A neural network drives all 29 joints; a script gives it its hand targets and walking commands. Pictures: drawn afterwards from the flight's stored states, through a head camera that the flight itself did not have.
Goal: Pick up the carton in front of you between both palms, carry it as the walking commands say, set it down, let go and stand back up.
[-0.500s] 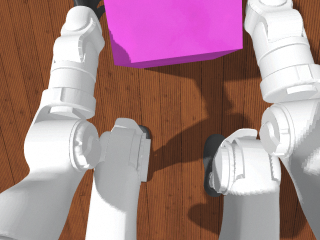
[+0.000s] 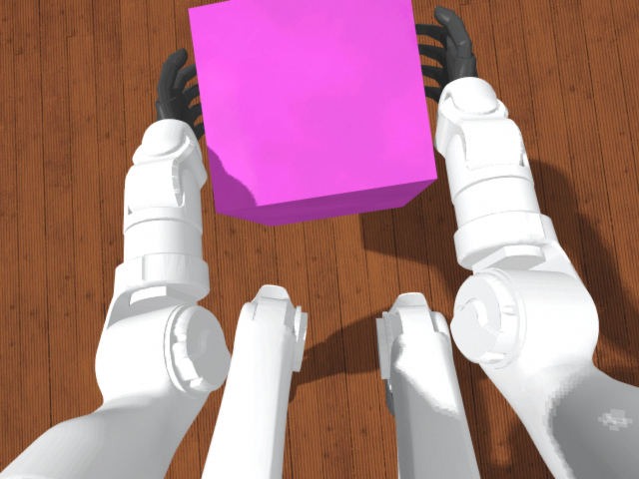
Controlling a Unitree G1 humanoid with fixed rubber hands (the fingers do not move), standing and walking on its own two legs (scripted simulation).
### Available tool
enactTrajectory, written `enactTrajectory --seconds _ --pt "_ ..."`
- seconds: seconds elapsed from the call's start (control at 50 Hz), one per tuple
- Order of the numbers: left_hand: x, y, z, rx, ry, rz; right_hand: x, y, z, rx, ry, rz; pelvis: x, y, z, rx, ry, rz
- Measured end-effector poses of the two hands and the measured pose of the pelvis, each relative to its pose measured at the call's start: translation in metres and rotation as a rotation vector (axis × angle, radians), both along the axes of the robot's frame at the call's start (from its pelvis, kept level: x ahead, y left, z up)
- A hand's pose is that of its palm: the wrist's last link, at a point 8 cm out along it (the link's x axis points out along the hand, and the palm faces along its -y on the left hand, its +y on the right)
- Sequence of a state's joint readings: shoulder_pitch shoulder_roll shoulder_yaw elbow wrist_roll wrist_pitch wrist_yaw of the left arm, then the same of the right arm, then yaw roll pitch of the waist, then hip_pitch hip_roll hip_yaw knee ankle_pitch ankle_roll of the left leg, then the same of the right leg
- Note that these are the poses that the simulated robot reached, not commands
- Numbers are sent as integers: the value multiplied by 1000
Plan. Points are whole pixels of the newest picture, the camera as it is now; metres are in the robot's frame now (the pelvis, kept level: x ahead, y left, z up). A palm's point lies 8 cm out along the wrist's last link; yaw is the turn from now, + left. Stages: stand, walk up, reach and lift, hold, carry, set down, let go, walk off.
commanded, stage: reach and lift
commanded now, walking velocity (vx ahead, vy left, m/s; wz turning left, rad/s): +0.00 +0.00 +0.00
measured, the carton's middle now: (320, 130) +0.52 +0.03 -0.14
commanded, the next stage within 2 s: none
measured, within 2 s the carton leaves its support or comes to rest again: neither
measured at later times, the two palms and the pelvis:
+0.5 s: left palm (99, 87) +0.46 +0.17 +0.08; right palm (539, 57) +0.48 -0.12 +0.08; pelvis +0.04 +0.01 +0.12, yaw -1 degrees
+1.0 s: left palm out of the picture +0.42 +0.16 +0.23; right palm out of the picture +0.43 -0.14 +0.23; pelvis +0.09 +0.01 +0.25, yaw -1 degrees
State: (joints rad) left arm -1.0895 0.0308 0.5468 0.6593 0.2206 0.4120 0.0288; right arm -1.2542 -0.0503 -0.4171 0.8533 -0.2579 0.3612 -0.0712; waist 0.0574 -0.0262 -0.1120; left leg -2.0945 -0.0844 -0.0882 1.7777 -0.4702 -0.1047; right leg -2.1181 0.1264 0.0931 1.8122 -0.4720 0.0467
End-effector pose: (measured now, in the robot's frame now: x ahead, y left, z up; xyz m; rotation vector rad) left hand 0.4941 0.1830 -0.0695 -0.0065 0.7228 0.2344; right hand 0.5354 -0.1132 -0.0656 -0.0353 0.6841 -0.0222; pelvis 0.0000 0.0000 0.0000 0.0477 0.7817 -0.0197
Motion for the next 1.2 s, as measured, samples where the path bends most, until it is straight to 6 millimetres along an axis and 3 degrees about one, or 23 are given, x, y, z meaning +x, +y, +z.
enactTrajectory --seconds 0.2,0.3,0.42,0.52,0.7,0.92,1.2 --pt "1 -14 55 -27 -24 -28 -15 -16 54 15 -22 -63 10 6 40 -20 -24 12" --pt "-11 -20 78 -31 -3 -35 -28 -22 80 5 -2 -66 20 7 65 -17 -44 2" --pt "-23 -14 120 -25 -17 -35 -43 -17 117 16 -16 -72 33 6 94 -19 -87 1" --pt "-32 -9 159 -39 -24 -28 -55 -11 155 32 -19 -95 44 6 123 -25 -160 6" --pt "-47 -17 213 -45 -14 -47 -72 -20 214 19 -11 -103 62 8 176 -35 -272 14" --pt "-65 -20 275 -34 -18 -66 -98 -23 271 33 -15 -130 85 9 235 -41 -390 1" --pt "-81 -22 360 -23 -40 -104 -121 -26 359 17 -39 -145 110 13 290 -52 -643 5"
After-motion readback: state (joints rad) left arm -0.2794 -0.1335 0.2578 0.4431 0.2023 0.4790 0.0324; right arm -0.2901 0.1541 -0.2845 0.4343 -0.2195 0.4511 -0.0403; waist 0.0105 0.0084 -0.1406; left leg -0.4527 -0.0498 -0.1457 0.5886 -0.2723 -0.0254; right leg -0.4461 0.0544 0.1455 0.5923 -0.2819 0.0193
